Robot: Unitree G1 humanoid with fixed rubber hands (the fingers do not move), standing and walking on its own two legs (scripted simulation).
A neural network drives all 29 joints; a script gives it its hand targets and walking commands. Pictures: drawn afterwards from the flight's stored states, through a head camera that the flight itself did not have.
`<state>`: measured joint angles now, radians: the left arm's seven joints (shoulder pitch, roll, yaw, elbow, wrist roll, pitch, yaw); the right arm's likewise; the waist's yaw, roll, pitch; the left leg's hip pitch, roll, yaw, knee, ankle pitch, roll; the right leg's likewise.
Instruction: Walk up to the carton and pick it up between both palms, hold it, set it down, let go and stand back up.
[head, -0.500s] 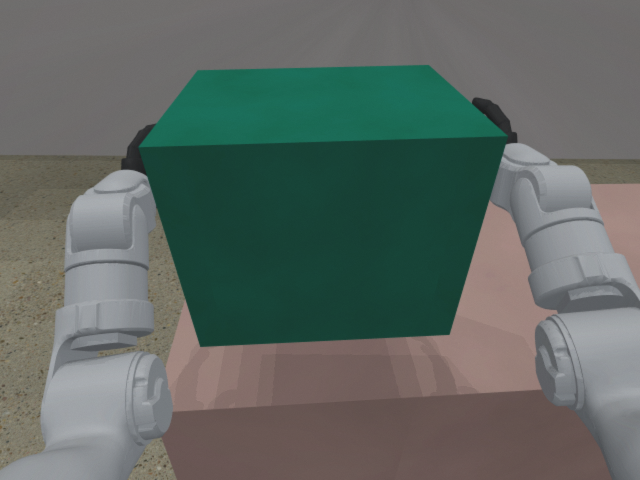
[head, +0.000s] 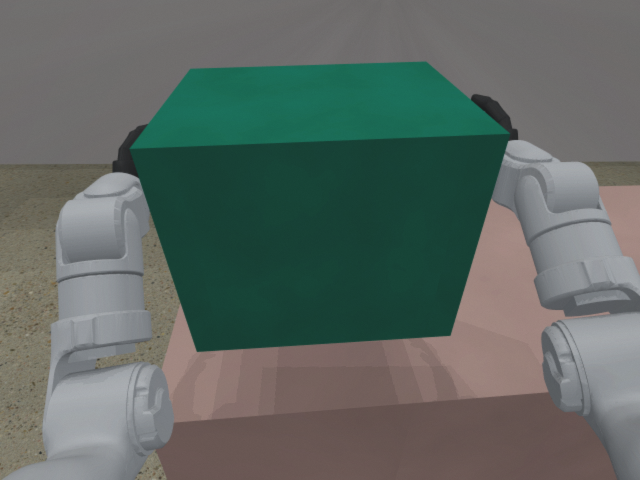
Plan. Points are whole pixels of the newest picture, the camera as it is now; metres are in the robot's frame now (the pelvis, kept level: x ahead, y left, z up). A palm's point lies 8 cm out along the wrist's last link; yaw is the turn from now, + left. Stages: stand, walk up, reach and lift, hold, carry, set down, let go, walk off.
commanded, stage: hold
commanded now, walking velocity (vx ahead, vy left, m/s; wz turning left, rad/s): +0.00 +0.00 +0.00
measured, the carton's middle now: (317, 199) +0.40 +0.00 +0.24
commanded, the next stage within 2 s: none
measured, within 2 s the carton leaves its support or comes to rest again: neither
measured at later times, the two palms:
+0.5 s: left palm (128, 176) +0.35 +0.21 +0.30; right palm (505, 145) +0.35 -0.20 +0.33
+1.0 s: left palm (136, 180) +0.36 +0.20 +0.29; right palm (505, 147) +0.36 -0.20 +0.32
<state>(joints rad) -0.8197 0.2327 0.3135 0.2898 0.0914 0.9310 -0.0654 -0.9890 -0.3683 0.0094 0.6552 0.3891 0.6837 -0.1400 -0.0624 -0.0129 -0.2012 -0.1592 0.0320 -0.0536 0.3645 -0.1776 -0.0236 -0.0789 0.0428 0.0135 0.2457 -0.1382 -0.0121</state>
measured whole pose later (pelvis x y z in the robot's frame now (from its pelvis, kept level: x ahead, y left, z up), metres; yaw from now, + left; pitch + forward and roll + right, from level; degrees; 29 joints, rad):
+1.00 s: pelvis +0.00 +0.00 +0.00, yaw +0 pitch -1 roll -1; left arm -0.86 0.25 0.29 0.34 0.09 0.94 -0.07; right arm -1.04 -0.39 0.03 0.71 0.40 0.71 -0.14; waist -0.06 -0.01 -0.24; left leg -0.18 0.03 -0.06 0.36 -0.17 -0.03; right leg -0.11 0.05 0.03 0.25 -0.13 -0.01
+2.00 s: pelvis -0.01 +0.00 +0.00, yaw +0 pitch +0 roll -1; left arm -0.90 0.26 0.29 0.42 0.08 0.92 -0.07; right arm -1.09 -0.39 0.03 0.76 0.38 0.71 -0.13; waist -0.05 -0.01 -0.25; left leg -0.19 0.03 -0.06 0.35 -0.16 -0.03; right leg -0.12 0.05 0.04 0.25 -0.13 -0.02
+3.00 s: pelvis -0.01 +0.00 +0.00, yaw +0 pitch +0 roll -1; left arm -0.90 0.26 0.30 0.43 0.08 0.91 -0.07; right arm -1.09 -0.39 0.04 0.77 0.39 0.72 -0.13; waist -0.05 -0.01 -0.25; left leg -0.18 0.03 -0.06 0.35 -0.16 -0.03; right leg -0.12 0.05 0.05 0.25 -0.13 -0.02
